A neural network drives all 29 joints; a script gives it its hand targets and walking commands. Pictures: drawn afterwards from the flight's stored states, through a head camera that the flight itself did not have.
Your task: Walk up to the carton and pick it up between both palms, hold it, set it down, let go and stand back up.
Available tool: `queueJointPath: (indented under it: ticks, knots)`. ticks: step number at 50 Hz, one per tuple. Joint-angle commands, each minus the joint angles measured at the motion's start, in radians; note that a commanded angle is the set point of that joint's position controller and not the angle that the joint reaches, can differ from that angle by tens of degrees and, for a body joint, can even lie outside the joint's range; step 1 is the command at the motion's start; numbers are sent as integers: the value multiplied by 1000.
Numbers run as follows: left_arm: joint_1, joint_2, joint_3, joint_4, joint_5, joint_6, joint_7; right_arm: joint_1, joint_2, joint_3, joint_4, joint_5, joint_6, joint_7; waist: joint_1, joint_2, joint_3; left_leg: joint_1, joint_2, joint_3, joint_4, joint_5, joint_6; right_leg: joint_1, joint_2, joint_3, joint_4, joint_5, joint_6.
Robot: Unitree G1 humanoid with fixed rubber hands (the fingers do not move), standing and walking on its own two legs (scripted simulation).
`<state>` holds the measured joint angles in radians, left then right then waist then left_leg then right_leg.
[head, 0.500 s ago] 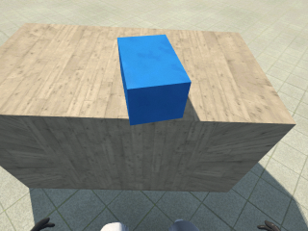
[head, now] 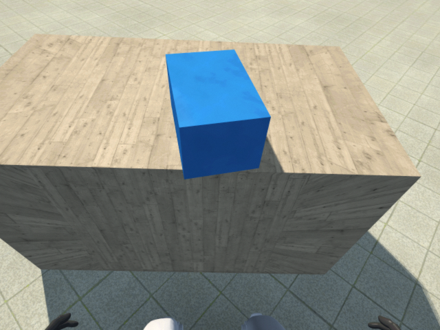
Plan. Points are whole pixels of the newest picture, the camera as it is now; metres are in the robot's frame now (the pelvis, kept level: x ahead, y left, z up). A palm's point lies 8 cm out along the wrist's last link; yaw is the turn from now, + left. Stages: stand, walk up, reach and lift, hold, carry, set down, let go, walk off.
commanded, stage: walk up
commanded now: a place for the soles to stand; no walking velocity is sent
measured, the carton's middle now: (211, 109) +0.60 +0.04 +0.06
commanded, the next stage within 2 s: none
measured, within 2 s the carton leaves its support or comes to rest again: neither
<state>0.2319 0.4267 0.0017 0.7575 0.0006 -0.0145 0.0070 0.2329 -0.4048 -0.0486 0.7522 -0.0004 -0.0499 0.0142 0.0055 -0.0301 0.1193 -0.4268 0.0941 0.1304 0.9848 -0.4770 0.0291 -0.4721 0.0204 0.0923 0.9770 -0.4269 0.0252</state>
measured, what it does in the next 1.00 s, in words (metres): stands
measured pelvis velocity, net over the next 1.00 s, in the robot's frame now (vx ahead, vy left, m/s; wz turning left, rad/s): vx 0.01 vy -0.01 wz -0.01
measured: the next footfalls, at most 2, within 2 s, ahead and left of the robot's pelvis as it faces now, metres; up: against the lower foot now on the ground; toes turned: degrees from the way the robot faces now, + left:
left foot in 1.28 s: +0.14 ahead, +0.14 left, +0.00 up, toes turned +6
right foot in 1.78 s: +0.15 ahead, -0.11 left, +0.00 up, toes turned +3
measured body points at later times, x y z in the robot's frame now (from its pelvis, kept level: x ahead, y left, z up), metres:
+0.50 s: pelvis +0.00 -0.01 +0.00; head +0.02 +0.00 +0.45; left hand +0.11 +0.31 -0.10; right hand +0.11 -0.33 -0.08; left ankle +0.04 +0.12 -0.68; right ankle +0.06 -0.14 -0.68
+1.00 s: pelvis +0.01 -0.01 +0.00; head +0.02 +0.00 +0.45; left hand +0.12 +0.31 -0.10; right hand +0.11 -0.33 -0.09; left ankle +0.04 +0.12 -0.68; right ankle +0.06 -0.14 -0.68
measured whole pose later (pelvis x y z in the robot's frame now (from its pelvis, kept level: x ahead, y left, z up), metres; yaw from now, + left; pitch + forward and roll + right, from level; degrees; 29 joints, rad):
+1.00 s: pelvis +0.01 -0.01 +0.00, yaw -1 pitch -4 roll +1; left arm 0.25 0.44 0.00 0.76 0.00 -0.05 0.00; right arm 0.24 -0.40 -0.05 0.76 0.00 -0.04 0.03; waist 0.01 -0.03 0.11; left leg -0.41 0.10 0.13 0.98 -0.49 0.02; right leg -0.47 0.02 0.07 0.99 -0.47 0.02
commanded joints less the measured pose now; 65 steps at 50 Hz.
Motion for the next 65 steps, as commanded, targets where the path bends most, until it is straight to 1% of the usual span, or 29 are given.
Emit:
queueJointPath:
  ticks: [1,3,5,8,10,12,15,17,19,22,24,27,30,33,35,37,39,42,44,45,49,50,52,53,58,61,63,64,65]
  knots:
    - [-69,210,74,-48,25,-20,6,63,-343,-100,9,-14,-53,-36,-64,101,-103,198,323,-536,-540,-113,199,-249,1,-24,37,57,-74]
    - [-17,236,89,-41,22,-18,0,-20,-368,-106,-10,-13,-55,-41,-7,93,-80,102,384,-524,-501,88,251,-159,-51,-48,34,-117,-61]
    - [51,238,104,-17,32,-34,-8,-77,-332,-93,-32,-19,-49,-38,38,68,-123,7,278,-331,-377,145,175,30,-33,-50,-119,-6,-83]
    - [14,283,113,-37,34,-48,-6,-83,-241,-72,-49,1,-27,-34,12,-178,-145,-60,-4,-76,-80,-9,13,61,-138,377,-443,135,-205]
    - [-52,294,102,-52,32,-39,1,-61,-232,-66,-27,7,-23,-34,-3,-162,-118,-12,-63,-110,-99,-116,8,-7,-186,511,-491,46,-269]
    - [-112,246,78,-56,25,-30,5,-14,-238,-70,0,-6,-40,-31,-48,-88,-107,175,-21,-188,-246,-60,39,-201,-122,367,-408,44,-190]
    - [-73,212,77,-52,24,-18,4,57,-357,-101,7,-13,-56,-39,-58,111,-100,186,355,-559,-545,-66,217,-254,-17,-38,55,1,-68]
    - [-6,234,90,-43,22,-17,-2,-16,-366,-107,-10,-12,-57,-43,-3,80,-96,126,386,-516,-489,139,255,-157,-48,-42,44,-127,-62]
    - [51,233,101,-24,30,-31,-11,-78,-337,-95,-34,-19,-50,-40,38,89,-121,19,282,-325,-383,184,174,17,-34,-54,-104,-4,-85]
    - [17,276,113,-32,32,-46,-7,-69,-247,-74,-43,2,-32,-36,5,-163,-141,-51,16,-88,-96,72,19,74,-124,325,-399,210,-195]
    - [-41,288,103,-48,28,-39,-3,-69,-234,-70,-28,6,-24,-35,-3,-141,-132,-6,-63,-104,-85,-119,6,7,-184,509,-484,88,-271]
    - [-136,231,76,-61,27,-24,2,26,-257,-78,10,-8,-42,-33,-68,-87,-97,220,20,-237,-303,-111,59,-254,-87,290,-352,27,-161]
    - [-70,224,82,-57,28,-13,2,37,-374,-106,4,-14,-56,-43,-53,130,-81,188,397,-589,-566,-51,241,-281,-29,-44,81,-80,-61]
    - [25,227,99,-38,27,-22,-13,-57,-355,-100,-25,-18,-54,-45,26,93,-95,46,340,-405,-441,171,219,-55,-47,-66,-57,-82,-70]
    - [67,245,110,-14,34,-38,-15,-78,-304,-83,-38,-14,-45,-40,40,-5,-134,-41,197,-222,-279,168,107,96,-29,11,-215,142,-110]
    - [13,289,117,-39,34,-45,-9,-65,-236,-69,-46,2,-28,-38,7,-197,-143,-70,-16,-74,-50,-2,6,74,-153,412,-466,133,-221]
    - [-50,300,108,-56,34,-37,-3,-55,-241,-66,-20,6,-24,-38,0,-159,-112,-43,-59,-105,-91,-134,7,21,-195,529,-502,41,-275]
    - [-127,233,80,-65,25,-23,0,27,-257,-77,11,-9,-47,-34,-63,-83,-102,219,25,-223,-293,-69,60,-238,-93,284,-349,63,-157]
    - [-14,247,89,-53,7,-51,11,133,-366,-127,-22,-40,-36,-4,-88,255,-138,319,235,-469,-553,-439,177,-348,26,-79,-1,-149,-102]
    - [-16,284,101,-49,18,-62,13,114,-392,-138,-20,-40,-25,9,-90,260,-84,277,323,-579,-651,-512,239,-378,3,-137,112,-193,-68]
    - [157,285,118,15,21,-98,1,-47,-347,-121,-75,-44,-2,20,28,169,-75,-7,236,-332,-478,-371,193,-4,-21,-135,-167,-104,-76]
    - [287,289,134,53,22,-109,8,-100,-293,-102,-99,-51,6,23,99,68,-108,-176,139,-199,-268,-349,133,219,13,-96,-285,-119,-101]
    - [361,444,175,31,26,-120,35,-144,-194,-73,-152,-48,19,22,129,-272,-86,-562,-117,-82,282,-233,1,374,-306,821,-702,-429,-253]
    - [279,439,170,2,10,-113,46,-159,-272,-87,-130,-40,20,15,104,-73,-69,-554,-67,-205,289,-167,-7,360,-374,934,-704,-356,-297]
    - [237,372,140,-29,14,-109,68,-74,-254,-105,-101,-34,7,18,40,-88,-141,-380,-19,-199,178,-143,-6,322,-295,597,-420,379,-318]
    - [199,370,132,-53,20,-103,70,-64,-235,-112,-101,-26,-5,14,12,-125,-144,-220,-27,-166,17,-83,6,149,-288,531,-361,401,-319]
    - [75,283,93,-82,11,-86,61,121,-239,-127,-29,-30,-26,5,-108,-54,-176,194,-47,-179,-271,59,39,-169,-155,243,-125,316,-200]
    - [84,170,57,-87,5,-82,61,222,-317,-151,13,-44,-31,-9,-151,238,-219,383,101,-427,-462,-31,67,-358,-40,30,195,231,-98]
    - [111,164,52,-77,7,-76,63,181,-377,-157,-15,-29,-30,-16,-117,254,-178,352,330,-717,-637,-98,109,-461,46,-56,260,-143,-53]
